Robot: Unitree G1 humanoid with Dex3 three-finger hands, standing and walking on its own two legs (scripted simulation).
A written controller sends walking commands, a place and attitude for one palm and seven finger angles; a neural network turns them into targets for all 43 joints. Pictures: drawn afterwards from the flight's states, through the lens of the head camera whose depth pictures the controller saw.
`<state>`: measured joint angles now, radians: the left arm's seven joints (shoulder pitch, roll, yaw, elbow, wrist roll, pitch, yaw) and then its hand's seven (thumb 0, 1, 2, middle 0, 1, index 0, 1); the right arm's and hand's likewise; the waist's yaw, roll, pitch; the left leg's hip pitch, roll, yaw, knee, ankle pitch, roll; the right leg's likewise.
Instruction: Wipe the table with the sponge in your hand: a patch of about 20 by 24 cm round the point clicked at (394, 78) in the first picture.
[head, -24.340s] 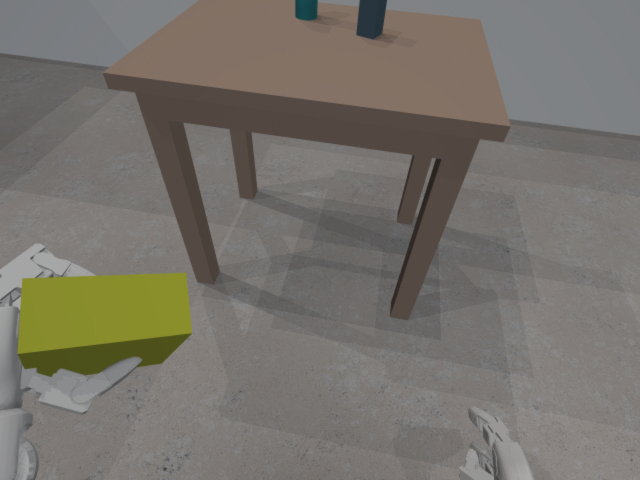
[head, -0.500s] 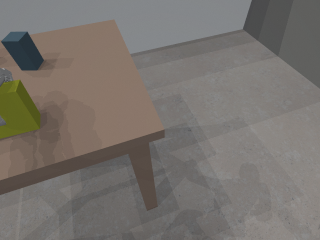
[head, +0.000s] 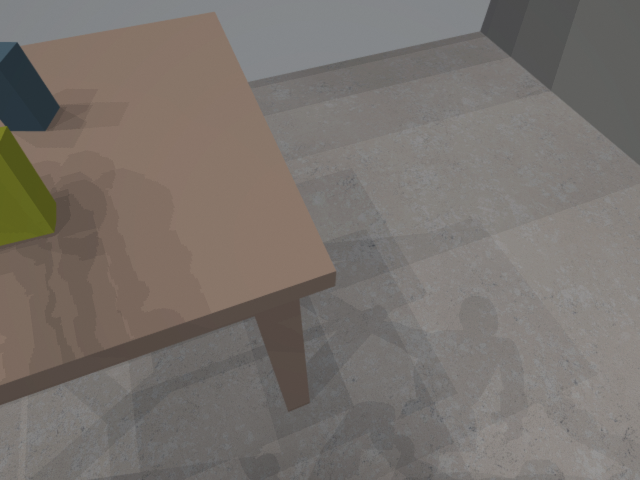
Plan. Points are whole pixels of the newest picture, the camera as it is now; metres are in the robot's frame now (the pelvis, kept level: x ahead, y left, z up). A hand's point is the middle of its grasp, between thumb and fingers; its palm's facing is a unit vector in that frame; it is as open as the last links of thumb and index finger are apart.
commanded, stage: wipe forward along the first lane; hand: left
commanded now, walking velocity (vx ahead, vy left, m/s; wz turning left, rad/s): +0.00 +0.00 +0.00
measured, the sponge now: out of the picture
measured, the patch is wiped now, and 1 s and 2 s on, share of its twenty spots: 0.25 0.25 0.60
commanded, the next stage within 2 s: slide across to the middle lane in 0.20 s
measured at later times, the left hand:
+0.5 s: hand out of the picture +0.41 +0.43 +0.16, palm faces -0.18 +0.06 -0.98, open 10.0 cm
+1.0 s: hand (34, 136) +0.45 +0.36 +0.16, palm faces -0.08 +0.04 -1.00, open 10.0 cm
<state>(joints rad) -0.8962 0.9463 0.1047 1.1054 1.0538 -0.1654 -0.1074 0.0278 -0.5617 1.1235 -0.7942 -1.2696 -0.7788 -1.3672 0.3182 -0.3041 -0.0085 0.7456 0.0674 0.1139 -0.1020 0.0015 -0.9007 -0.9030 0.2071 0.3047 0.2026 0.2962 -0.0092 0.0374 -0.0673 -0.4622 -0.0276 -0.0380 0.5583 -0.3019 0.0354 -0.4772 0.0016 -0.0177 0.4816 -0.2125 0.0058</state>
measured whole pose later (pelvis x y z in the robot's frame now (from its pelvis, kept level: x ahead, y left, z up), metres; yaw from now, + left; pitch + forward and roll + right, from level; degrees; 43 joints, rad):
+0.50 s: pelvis +0.02 +0.00 +0.00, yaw +1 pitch +12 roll -2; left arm -0.85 0.94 0.09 1.02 1.04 -0.17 -0.12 0.02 -0.56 1.12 -0.79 -1.29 -0.77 -1.38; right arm 0.31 -0.30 -0.03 0.73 0.06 0.16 -0.09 0.00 -0.90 -0.90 0.21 0.30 0.20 0.30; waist 0.01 0.04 -0.07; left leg -0.44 -0.03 -0.05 0.56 -0.33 0.04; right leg -0.45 0.00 -0.03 0.47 -0.24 0.01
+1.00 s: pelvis +0.03 +0.01 +0.01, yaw +0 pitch +9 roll -1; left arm -0.84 0.75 0.02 0.89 1.01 -0.06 -0.09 0.00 -0.54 1.12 -0.75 -1.33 -0.74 -1.42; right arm 0.26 -0.28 -0.01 0.73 0.05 0.15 -0.07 0.00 -0.90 -0.90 0.21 0.30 0.20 0.30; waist 0.00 0.06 -0.06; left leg -0.32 -0.05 -0.04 0.47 -0.30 0.05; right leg -0.34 -0.02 -0.01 0.40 -0.22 0.02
